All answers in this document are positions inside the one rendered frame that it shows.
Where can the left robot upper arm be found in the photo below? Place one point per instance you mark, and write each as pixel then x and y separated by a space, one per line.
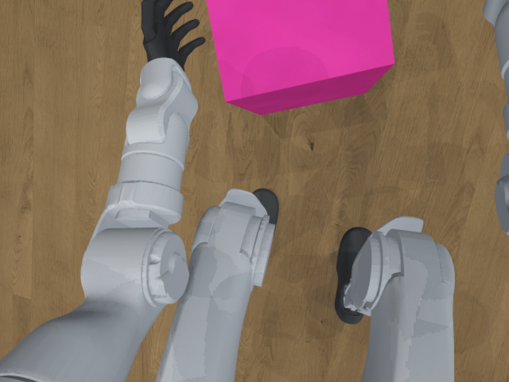
pixel 128 275

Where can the left robot forearm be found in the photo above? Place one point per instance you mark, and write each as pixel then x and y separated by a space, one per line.
pixel 147 194

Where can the robot right shin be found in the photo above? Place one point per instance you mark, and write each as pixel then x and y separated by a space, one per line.
pixel 407 223

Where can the carton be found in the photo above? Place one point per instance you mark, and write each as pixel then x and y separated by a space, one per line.
pixel 276 55

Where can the left robot hand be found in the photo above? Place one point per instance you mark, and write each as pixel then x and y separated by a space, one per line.
pixel 158 40

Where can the right robot forearm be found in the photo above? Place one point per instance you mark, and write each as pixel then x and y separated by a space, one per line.
pixel 497 12

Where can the left robot thigh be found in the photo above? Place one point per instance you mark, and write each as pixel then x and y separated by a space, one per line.
pixel 203 340

